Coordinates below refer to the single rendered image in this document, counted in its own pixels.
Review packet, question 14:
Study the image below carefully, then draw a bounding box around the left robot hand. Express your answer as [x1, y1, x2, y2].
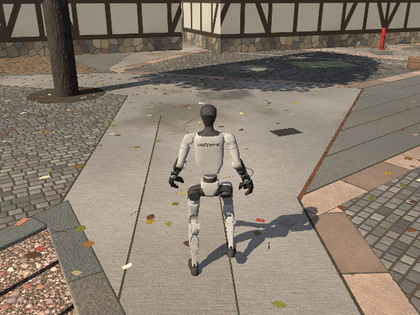
[169, 177, 184, 188]

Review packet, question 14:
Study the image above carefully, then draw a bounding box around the right robot upper arm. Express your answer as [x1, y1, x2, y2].
[222, 133, 242, 169]

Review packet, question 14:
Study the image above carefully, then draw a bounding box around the robot right shin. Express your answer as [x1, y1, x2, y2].
[225, 205, 235, 249]

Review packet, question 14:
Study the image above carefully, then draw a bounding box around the left robot forearm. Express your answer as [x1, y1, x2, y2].
[170, 158, 182, 179]

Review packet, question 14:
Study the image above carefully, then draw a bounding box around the right robot forearm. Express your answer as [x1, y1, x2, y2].
[236, 159, 251, 184]

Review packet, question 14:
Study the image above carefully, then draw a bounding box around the right robot hand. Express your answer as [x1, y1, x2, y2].
[239, 180, 254, 195]

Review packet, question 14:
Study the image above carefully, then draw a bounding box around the left robot upper arm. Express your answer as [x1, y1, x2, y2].
[176, 133, 195, 169]

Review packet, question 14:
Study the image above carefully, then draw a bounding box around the robot right foot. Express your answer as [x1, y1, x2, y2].
[227, 246, 236, 258]

